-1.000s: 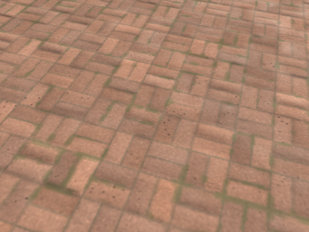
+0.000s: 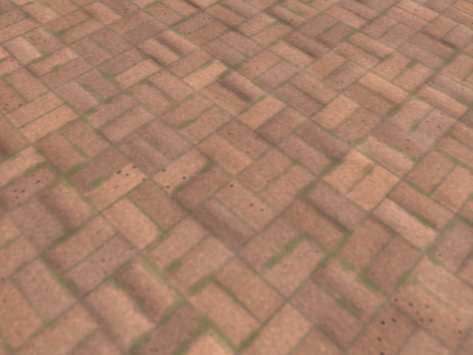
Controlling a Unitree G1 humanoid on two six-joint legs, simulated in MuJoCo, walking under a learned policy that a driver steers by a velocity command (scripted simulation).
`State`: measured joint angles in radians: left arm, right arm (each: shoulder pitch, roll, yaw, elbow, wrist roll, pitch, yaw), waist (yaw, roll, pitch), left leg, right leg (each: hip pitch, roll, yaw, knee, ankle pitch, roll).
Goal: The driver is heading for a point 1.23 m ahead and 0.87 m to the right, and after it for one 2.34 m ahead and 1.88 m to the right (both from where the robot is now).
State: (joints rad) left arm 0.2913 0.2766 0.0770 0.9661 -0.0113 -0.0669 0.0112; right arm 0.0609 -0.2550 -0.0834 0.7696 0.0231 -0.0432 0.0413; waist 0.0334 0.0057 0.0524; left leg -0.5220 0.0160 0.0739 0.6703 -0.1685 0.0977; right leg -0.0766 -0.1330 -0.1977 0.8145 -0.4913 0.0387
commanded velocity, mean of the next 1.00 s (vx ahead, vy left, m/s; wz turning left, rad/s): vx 0.50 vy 0.00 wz -0.40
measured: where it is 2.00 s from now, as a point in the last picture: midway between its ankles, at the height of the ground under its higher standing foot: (393, 198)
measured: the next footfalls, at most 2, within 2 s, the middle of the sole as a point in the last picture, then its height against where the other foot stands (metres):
right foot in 0.52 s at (304, 353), level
left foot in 1.00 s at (270, 241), level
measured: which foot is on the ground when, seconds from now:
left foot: down 0.00-0.54, up 0.56-0.98, down 1.00-1.00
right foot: up 0.00-0.50, down 0.52-1.00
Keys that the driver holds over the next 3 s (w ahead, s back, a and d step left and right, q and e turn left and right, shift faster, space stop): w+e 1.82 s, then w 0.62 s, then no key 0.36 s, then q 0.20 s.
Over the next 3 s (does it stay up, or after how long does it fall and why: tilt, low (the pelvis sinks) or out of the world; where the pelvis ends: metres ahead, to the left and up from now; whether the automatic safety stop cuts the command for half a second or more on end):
stays up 1.12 -0.85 0.02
